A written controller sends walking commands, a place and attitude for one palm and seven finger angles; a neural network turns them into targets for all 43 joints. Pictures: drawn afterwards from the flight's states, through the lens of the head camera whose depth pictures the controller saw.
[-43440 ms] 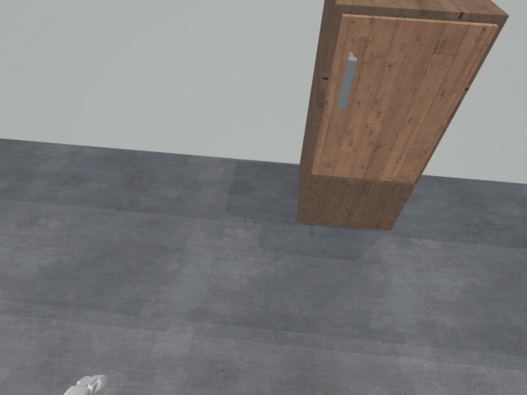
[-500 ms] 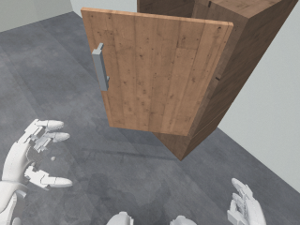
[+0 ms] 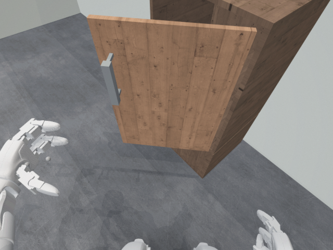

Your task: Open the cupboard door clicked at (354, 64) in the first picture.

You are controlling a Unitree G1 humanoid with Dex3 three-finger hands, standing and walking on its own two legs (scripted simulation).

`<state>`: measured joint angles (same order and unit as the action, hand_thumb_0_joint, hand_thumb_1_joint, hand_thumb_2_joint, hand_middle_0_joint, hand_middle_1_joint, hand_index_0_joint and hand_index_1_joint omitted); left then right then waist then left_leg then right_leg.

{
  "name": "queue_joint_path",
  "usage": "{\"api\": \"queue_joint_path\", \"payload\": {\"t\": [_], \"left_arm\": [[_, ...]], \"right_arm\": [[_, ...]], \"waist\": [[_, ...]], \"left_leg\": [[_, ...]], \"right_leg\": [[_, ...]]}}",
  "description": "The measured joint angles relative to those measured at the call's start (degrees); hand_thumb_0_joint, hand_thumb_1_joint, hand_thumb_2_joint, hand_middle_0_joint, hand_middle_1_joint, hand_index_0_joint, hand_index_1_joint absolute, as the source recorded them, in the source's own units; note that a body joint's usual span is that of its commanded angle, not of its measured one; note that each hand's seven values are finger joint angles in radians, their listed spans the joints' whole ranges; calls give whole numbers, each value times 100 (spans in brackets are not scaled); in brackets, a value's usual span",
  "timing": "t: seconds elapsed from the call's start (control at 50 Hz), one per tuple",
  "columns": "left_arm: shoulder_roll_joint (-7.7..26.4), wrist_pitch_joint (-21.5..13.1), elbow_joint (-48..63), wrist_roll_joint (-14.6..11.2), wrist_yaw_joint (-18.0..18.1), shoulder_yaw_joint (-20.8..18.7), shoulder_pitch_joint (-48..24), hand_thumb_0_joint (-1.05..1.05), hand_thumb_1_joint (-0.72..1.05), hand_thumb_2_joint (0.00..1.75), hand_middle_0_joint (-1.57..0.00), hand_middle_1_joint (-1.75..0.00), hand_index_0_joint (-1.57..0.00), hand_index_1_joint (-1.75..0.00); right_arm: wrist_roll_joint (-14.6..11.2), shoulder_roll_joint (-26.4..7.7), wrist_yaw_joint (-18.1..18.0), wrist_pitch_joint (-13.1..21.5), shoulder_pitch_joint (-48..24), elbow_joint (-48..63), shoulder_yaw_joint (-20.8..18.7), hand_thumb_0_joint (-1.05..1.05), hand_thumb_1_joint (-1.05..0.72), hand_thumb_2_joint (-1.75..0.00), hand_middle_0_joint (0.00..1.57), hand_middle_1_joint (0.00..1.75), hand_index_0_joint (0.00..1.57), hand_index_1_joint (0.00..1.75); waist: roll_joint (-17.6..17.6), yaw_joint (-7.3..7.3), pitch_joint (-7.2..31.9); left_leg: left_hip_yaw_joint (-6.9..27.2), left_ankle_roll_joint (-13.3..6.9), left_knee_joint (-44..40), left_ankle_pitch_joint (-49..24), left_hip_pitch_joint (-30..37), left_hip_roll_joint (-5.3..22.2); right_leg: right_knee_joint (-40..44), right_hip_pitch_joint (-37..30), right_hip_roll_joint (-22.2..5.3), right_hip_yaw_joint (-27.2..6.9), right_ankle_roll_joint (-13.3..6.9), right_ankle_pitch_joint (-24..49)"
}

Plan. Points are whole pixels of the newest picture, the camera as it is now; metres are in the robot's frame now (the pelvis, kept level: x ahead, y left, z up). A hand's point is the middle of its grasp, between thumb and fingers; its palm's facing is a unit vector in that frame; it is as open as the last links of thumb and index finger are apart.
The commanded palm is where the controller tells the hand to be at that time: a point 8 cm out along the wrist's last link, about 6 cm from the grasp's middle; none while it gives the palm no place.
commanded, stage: raise the hand with hooked fingers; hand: left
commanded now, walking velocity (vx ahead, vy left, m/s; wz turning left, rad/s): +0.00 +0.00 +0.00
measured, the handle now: (113, 80) +0.57 +0.19 +0.05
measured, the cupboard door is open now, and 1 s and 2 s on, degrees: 42 42 42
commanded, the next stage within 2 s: move the hooked fingers beside the handle in 0.40 s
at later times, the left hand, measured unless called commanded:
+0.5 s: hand (50, 159) +0.29 +0.27 +0.07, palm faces -0.03 -1.00 -0.04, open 14.0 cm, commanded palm +0.26 +0.32 +0.07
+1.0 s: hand (66, 131) +0.36 +0.26 +0.07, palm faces -0.04 -1.00 -0.04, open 14.0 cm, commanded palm +0.34 +0.31 +0.07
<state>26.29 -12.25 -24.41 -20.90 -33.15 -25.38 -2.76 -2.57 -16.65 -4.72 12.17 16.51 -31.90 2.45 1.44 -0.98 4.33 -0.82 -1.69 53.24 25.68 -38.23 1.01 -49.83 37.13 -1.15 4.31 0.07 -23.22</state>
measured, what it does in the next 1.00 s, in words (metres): stands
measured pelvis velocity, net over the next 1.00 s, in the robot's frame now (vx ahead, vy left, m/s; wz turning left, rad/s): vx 0.00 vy -0.01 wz -0.01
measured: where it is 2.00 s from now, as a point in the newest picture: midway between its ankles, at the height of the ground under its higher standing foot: outside the picture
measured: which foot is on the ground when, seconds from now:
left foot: down 0.00-1.00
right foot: down 0.00-1.00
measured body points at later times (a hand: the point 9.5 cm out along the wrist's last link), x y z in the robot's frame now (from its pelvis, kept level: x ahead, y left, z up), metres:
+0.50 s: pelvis +0.00 +0.00 +0.00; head +0.06 +0.00 +0.45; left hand +0.28 +0.32 +0.07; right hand +0.16 -0.25 -0.08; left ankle +0.01 +0.10 -0.69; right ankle +0.01 -0.13 -0.69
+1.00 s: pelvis +0.00 -0.01 +0.00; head +0.07 +0.00 +0.44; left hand +0.36 +0.31 +0.08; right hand +0.10 -0.28 -0.10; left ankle +0.01 +0.10 -0.69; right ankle +0.01 -0.13 -0.69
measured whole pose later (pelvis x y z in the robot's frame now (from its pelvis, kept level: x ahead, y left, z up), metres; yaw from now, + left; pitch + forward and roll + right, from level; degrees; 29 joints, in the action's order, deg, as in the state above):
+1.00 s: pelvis +0.00 -0.01 +0.00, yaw -1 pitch +13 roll -1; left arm 28.9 -17.2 -41.1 -17.2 -32.3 -27.2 -19.4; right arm -2.0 -17.0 -4.6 8.6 18.4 -33.8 2.0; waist 0.7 -3.4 4.3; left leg -1.2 -0.9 53.5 25.2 -41.4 1.7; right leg -51.0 41.1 -0.5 3.8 -0.8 -23.0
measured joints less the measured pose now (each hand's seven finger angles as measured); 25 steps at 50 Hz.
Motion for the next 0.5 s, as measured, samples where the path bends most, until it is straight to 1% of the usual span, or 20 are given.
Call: {"api": "queue_joint_path", "payload": {"t": [0.08,0.18,0.26,0.38,0.5], "left_arm": [[-101,-153,28,-46,6,-12,56,-1,-50,30,-30,-120,-30,-120],[-193,-310,48,14,105,-40,67,-1,-50,30,-30,-120,-30,-120],[-197,-317,103,72,140,-12,134,-1,-50,30,-30,-120,-30,-120],[-181,-349,83,5,103,-24,125,-1,-50,30,-30,-120,-30,-120],[-162,-297,-70,16,65,3,22,-1,-50,30,-30,-120,-30,-120]], "right_arm": [[25,-28,40,7,66,20,-45,1,-90,-90,20,30,21,30],[41,-26,66,-17,65,14,-70,1,-90,-90,20,30,21,30],[39,-2,63,-32,38,18,-69,1,-90,-90,20,30,21,30],[34,49,34,-30,-15,5,-23,1,-90,-90,20,30,21,30],[28,50,26,-35,-75,20,1,1,-90,-90,20,30,21,30]], "waist": [[-47,-17,6],[-98,-33,-27],[-83,-42,-29],[-51,-15,8],[6,16,18]], "left_leg": [[-40,0,-55,-18,11,6],[-31,9,-35,-9,-6,10],[-17,14,-34,-7,0,13],[-6,21,-56,-11,39,9],[3,25,-65,-28,40,-6]], "right_leg": [[29,16,7,-40,3,19],[5,33,11,-34,-8,5],[13,18,15,-21,-12,3],[29,-22,14,-11,-16,0],[20,-21,-1,-3,-20,1]]}}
